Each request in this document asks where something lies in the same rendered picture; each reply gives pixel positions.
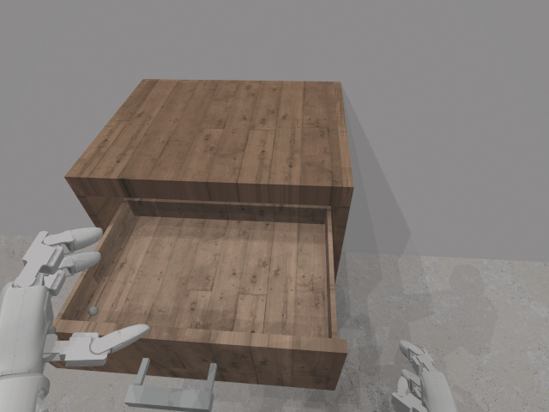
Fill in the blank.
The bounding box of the robot left hand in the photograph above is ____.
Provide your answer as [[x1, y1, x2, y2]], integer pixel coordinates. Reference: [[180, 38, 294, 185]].
[[0, 227, 150, 377]]

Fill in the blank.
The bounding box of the robot right hand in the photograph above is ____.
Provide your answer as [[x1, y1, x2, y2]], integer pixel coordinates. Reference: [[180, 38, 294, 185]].
[[392, 340, 459, 412]]

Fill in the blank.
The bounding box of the cabinet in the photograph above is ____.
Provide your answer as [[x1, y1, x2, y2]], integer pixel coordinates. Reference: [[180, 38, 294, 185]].
[[64, 79, 354, 280]]

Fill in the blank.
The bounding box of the left robot forearm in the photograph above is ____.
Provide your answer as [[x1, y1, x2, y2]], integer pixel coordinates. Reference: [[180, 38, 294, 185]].
[[0, 373, 50, 412]]

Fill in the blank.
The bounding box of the drawer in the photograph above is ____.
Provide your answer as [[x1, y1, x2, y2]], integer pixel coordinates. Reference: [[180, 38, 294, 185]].
[[49, 197, 347, 391]]

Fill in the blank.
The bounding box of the handle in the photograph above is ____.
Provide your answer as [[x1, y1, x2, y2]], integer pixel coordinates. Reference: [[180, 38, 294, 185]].
[[124, 358, 217, 412]]

